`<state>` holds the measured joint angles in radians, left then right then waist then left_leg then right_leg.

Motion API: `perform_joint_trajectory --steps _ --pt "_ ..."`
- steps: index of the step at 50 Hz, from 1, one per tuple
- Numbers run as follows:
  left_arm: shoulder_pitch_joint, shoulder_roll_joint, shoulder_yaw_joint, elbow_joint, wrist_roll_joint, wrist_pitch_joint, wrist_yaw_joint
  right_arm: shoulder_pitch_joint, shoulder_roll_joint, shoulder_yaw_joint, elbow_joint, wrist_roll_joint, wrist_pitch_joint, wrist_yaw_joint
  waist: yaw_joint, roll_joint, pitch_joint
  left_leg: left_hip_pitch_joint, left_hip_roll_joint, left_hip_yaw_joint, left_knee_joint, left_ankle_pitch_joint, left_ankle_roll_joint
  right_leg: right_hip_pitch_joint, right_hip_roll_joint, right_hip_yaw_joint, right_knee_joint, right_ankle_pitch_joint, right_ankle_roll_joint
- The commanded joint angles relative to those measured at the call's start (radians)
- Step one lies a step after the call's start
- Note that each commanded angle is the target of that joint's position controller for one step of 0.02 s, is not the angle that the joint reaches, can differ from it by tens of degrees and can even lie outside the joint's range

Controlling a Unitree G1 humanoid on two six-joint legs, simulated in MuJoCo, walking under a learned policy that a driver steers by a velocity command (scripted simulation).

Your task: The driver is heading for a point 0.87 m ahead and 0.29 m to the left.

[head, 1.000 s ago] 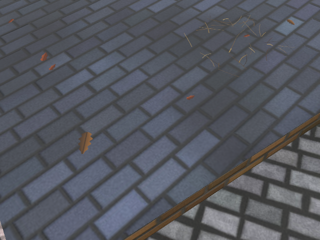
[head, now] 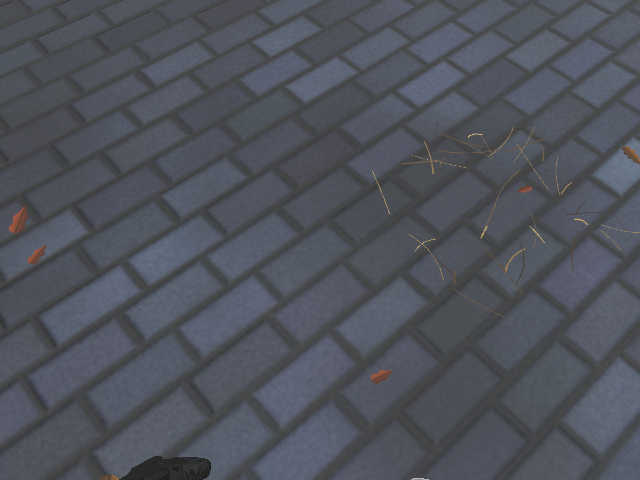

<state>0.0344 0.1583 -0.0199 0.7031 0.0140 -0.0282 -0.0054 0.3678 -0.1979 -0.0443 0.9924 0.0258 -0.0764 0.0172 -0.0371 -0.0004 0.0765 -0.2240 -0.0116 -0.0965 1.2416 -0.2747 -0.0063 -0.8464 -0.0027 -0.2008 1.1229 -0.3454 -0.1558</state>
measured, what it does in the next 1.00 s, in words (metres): climbs, turning left: left foot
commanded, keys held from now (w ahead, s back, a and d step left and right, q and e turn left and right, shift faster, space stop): q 0.80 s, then no key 0.20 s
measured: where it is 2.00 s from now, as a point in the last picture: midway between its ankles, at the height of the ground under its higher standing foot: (198, 427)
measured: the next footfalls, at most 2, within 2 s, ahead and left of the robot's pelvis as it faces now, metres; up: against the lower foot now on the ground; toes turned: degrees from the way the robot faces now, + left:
left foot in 0.84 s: +0.10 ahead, +0.13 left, +0.00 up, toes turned +31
right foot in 1.26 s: +0.19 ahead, -0.07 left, +0.00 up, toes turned +29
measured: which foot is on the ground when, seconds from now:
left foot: up 0.00-0.82, down 0.84-1.00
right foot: down 0.00-0.82, up 0.84-1.00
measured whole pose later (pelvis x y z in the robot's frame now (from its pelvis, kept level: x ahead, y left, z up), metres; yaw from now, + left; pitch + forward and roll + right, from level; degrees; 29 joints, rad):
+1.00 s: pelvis +0.09 +0.02 +0.10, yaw +29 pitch +2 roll -1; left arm 0.07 0.30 0.07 0.74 -0.01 0.04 0.00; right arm 0.25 -0.26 -0.06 0.62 0.00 0.02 -0.02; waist -0.02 -0.04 0.05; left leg -0.32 -0.01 0.05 0.53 -0.25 0.05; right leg -0.52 -0.05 -0.06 1.08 -0.45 0.04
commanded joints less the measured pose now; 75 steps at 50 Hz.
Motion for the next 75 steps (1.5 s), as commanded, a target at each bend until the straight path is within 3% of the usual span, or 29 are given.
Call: perform_joint_trajectory --steps 1,3,6,7,10,12,14,15,19,27,34,39,41,42,43,44,45,47,49,52,56,57,59,63,64,65,67,70,75 --pt "0.131 0.098 0.062 0.053 -0.002 -0.019 0.019 0.092 -0.047 -0.025 -0.082 -0.053 0.041 -0.028 0.014 0.078 -0.239 -0.312 0.032 0.037 0.446 0.013 0.013 0.518 -0.329 0.675 -0.609 0.406 -0.102" --pt "0.119 0.037 0.047 0.090 0.018 -0.026 0.028 0.052 -0.031 -0.021 -0.133 -0.052 0.086 -0.050 -0.029 -0.015 -0.105 -0.337 0.043 0.018 0.427 0.009 0.048 0.350 -0.276 0.502 -0.672 0.213 -0.045" --pt "0.163 0.055 0.056 0.116 0.021 -0.052 0.030 0.005 0.004 -0.005 -0.186 -0.033 0.093 -0.067 -0.049 -0.018 -0.085 -0.340 0.050 -0.026 0.270 0.074 0.045 0.340 -0.266 0.312 -0.762 0.354 0.003" --pt "0.090 0.056 0.047 0.106 0.090 -0.071 0.003 -0.011 -0.042 0.011 -0.177 -0.034 0.022 0.029 -0.047 -0.066 -0.186 -0.351 0.046 -0.087 0.260 0.057 0.082 0.318 -0.236 0.288 -0.835 0.047 0.098" --pt "0.049 0.177 0.086 0.084 0.055 -0.088 0.017 -0.003 -0.163 -0.047 -0.160 -0.045 -0.053 0.064 -0.042 -0.079 -0.125 -0.396 -0.022 -0.095 0.233 0.127 0.064 0.373 -0.223 0.195 -0.936 0.065 0.220" --pt "0.020 0.208 0.094 0.057 0.054 -0.105 0.022 -0.010 -0.193 -0.063 -0.169 -0.039 -0.057 0.059 -0.035 -0.047 -0.130 -0.416 -0.030 -0.123 0.215 0.140 0.041 0.450 -0.243 0.140 -0.957 0.123 0.238" --pt "0.020 0.217 0.096 0.034 0.056 -0.110 0.026 -0.031 -0.208 -0.073 -0.187 -0.044 -0.047 0.048 -0.016 -0.050 -0.133 -0.442 -0.029 -0.116 0.154 0.135 0.014 0.547 -0.240 0.088 -0.961 0.133 0.216" --pt "0.049 0.152 0.075 0.057 -0.057 -0.068 0.066 -0.090 -0.109 -0.048 -0.204 0.020 0.042 -0.012 -0.014 -0.029 -0.170 -0.556 0.066 -0.006 -0.021 0.187 -0.014 0.734 -0.223 0.067 -0.896 0.410 0.134" --pt "0.102 0.192 0.082 0.020 0.000 0.004 0.098 -0.132 -0.105 -0.036 -0.282 -0.003 0.127 -0.045 0.049 -0.072 -0.166 -0.549 0.131 0.037 -0.092 0.049 -0.081 0.838 -0.303 0.094 -0.919 0.399 -0.021" --pt "0.033 0.226 0.093 -0.049 0.021 0.056 0.066 -0.167 -0.136 -0.050 -0.373 -0.012 0.149 -0.047 0.051 -0.049 -0.123 -0.484 0.154 0.115 -0.236 -0.097 -0.077 0.849 -0.372 0.049 -0.918 0.222 -0.105" --pt "0.014 0.249 0.107 -0.070 0.019 0.068 0.055 -0.196 -0.122 -0.041 -0.426 -0.008 0.145 -0.012 0.036 -0.048 -0.153 -0.387 0.145 0.165 -0.339 -0.180 -0.041 0.868 -0.405 -0.009 -0.876 0.271 -0.122" --pt "-0.012 0.274 0.118 -0.053 -0.018 0.081 0.037 -0.135 -0.148 -0.053 -0.430 -0.005 0.145 0.008 -0.024 -0.065 -0.188 -0.201 0.105 0.224 -0.564 -0.127 0.027 0.855 -0.397 -0.076 -0.787 0.353 -0.062" --pt "0.059 0.244 0.116 0.007 -0.048 0.087 0.020 -0.024 -0.203 -0.074 -0.394 -0.023 0.131 -0.009 -0.059 0.016 -0.168 -0.005 0.070 0.179 -0.822 0.167 0.110 0.748 -0.296 -0.138 -0.624 0.253 0.059" --pt "0.045 0.215 0.110 0.004 -0.029 0.082 0.016 0.026 -0.285 -0.098 -0.399 -0.041 0.117 -0.026 -0.056 0.192 -0.159 0.131 0.199 -0.049 -0.818 0.498 0.173 0.540 -0.203 -0.180 -0.398 0.031 0.122" --pt "-0.035 0.198 0.099 -0.074 0.004 0.069 0.027 -0.018 -0.365 -0.110 -0.426 -0.052 0.111 -0.034 -0.025 0.330 -0.150 0.156 0.359 -0.400 -0.879 0.416 0.349 0.269 -0.043 -0.082 -0.152 -0.386 0.194" --pt "-0.060 0.229 0.107 -0.078 -0.009 0.064 0.020 -0.094 -0.310 -0.090 -0.469 -0.053 0.084 -0.029 -0.023 0.191 -0.226 0.189 0.389 -0.395 -0.887 0.403 0.415 0.201 -0.056 0.113 0.043 -0.360 0.212" --pt "-0.053 0.233 0.110 -0.078 -0.034 0.059 0.005 -0.143 -0.277 -0.078 -0.469 -0.041 0.071 -0.033 0.000 0.168 -0.217 0.173 0.373 -0.314 -0.908 0.318 0.394 0.141 -0.057 0.155 0.105 -0.288 0.207" --pt "-0.045 0.211 0.105 -0.061 -0.025 0.048 0.005 -0.212 -0.201 -0.053 -0.471 -0.017 0.068 -0.040 0.024 0.090 -0.168 0.149 0.284 -0.209 -0.898 0.266 0.286 0.111 -0.079 0.211 0.063 -0.144 0.201" --pt "-0.009 0.183 0.095 -0.043 -0.021 0.045 0.004 -0.241 -0.146 -0.026 -0.482 -0.022 0.075 -0.047 0.051 0.083 -0.176 0.107 0.233 -0.121 -0.891 0.358 0.255 0.201 -0.069 0.206 -0.035 -0.065 0.207" --pt "0.014 0.155 0.075 -0.026 -0.017 0.046 0.009 -0.241 -0.150 -0.020 -0.484 -0.051 0.063 -0.046 0.040 0.098 -0.202 0.066 0.223 -0.074 -0.880 0.424 0.254 0.366 -0.067 0.196 -0.241 -0.024 0.200" --pt "0.037 0.158 0.072 -0.021 -0.027 0.045 0.005 -0.195 -0.161 -0.015 -0.445 -0.041 0.071 -0.033 0.017 0.138 -0.170 0.011 0.203 -0.098 -0.907 0.076 0.247 0.489 -0.037 0.151 -0.482 -0.024 0.172" --pt "0.180 0.200 0.070 0.022 0.052 -0.029 -0.055 -0.069 -0.213 -0.037 -0.416 -0.064 0.028 0.035 -0.002 0.066 0.023 -0.185 0.261 -0.190 -0.990 -0.409 0.221 0.458 -0.048 0.161 -0.338 -0.026 0.184" --pt "0.199 0.225 0.090 0.008 0.044 -0.081 -0.071 -0.120 -0.275 -0.065 -0.417 -0.053 0.007 0.038 0.015 0.105 -0.011 -0.140 0.317 -0.312 -1.024 -0.538 0.259 0.402 -0.017 0.141 -0.346 -0.104 0.153" --pt "0.275 0.121 0.055 -0.010 0.020 -0.136 -0.040 -0.266 -0.099 0.002 -0.411 -0.048 0.004 -0.002 0.093 0.045 -0.138 -0.223 0.180 -0.153 -0.780 -0.402 0.197 0.799 -0.044 0.217 -0.725 0.038 0.066" --pt "0.352 0.186 0.067 0.004 0.015 -0.144 -0.023 -0.276 -0.024 0.017 -0.445 -0.062 0.004 0.005 0.102 -0.101 -0.150 -0.415 0.044 -0.001 -0.509 -0.267 0.079 0.912 -0.223 0.550 -0.808 -0.180 -0.100" --pt "0.380 0.260 0.093 -0.002 0.020 -0.135 -0.005 -0.308 -0.069 0.008 -0.467 -0.092 -0.004 0.012 0.154 -0.206 -0.080 -0.710 -0.035 -0.008 -0.285 -0.264 0.036 0.966 -0.355 0.923 -0.942 -0.387 -0.268" --pt "0.344 0.224 0.087 0.013 0.074 -0.118 0.002 -0.255 -0.132 -0.013 -0.401 -0.071 -0.028 -0.009 0.127 -0.096 -0.030 -0.904 -0.050 -0.138 0.065 -0.086 0.063 0.959 -0.358 0.818 -0.953 -0.293 -0.201" --pt "0.285 0.082 0.024 0.038 0.062 -0.104 -0.011 -0.241 -0.102 -0.002 -0.386 -0.114 -0.026 -0.003 0.047 -0.037 -0.121 -0.792 0.017 -0.052 0.121 0.097 0.079 0.855 -0.242 0.484 -0.949 0.012 -0.105" --pt "0.488 0.112 0.016 0.134 0.072 -0.103 -0.029 -0.365 -0.060 0.015 -0.382 -0.085 -0.015 0.045 0.134 -0.057 -0.089 -0.822 0.083 0.085 -0.131 0.236 0.022 0.895 -0.206 0.336 -0.980 0.288 -0.103"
